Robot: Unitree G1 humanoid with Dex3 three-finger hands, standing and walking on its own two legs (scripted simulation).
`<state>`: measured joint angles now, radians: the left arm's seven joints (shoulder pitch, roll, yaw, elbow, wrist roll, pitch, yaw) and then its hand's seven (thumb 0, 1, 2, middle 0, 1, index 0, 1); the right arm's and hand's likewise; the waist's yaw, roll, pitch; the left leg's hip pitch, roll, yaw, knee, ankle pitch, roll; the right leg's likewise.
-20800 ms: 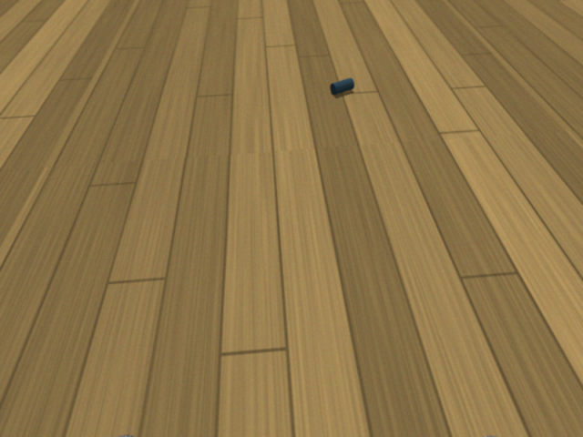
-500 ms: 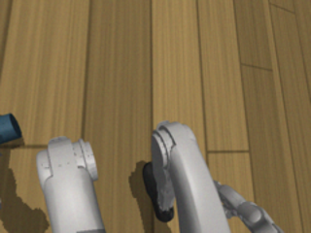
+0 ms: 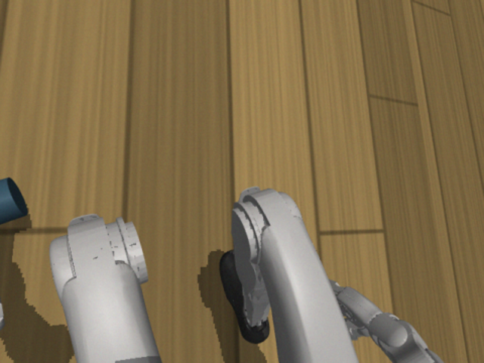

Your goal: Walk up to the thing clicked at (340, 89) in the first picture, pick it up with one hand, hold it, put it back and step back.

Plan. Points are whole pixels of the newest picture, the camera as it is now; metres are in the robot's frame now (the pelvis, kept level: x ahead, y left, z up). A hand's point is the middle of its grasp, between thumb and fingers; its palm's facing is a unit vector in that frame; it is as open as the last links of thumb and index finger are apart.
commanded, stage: close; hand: left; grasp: from above
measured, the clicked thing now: out of the picture +0.34 +0.37 -0.25
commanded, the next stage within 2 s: settle in 1.10 s
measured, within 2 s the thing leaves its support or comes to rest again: leaves its support in 1.54 s
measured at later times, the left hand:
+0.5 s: hand out of the picture +0.33 +0.36 -0.24, palm faces -0.41 -0.21 -0.89, open 9.8 cm
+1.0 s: hand out of the picture +0.33 +0.36 -0.24, palm faces -0.43 -0.21 -0.88, open 9.8 cm
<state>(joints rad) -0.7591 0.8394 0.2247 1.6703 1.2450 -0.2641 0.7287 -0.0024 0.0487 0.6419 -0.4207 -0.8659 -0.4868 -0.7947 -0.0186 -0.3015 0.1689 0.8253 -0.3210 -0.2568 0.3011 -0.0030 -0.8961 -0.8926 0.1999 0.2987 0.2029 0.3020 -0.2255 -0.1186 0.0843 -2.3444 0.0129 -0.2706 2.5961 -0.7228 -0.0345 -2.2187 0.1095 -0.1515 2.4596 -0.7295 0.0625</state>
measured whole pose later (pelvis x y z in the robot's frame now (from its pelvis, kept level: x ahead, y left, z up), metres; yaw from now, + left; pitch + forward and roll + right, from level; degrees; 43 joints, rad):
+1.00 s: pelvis +0.00 +0.00 +0.00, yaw +0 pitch +26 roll -12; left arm -0.77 0.87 0.21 1.69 1.26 -0.30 0.72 -0.01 0.06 0.49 -0.64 -0.63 -0.68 -0.57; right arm -0.01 -0.30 0.18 0.83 -0.32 -0.25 0.30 0.00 -0.90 -0.89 0.20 0.30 0.20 0.30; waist -0.22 -0.12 0.09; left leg -2.34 0.01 -0.27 2.59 -0.72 -0.04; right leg -2.22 0.11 -0.15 2.45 -0.72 0.06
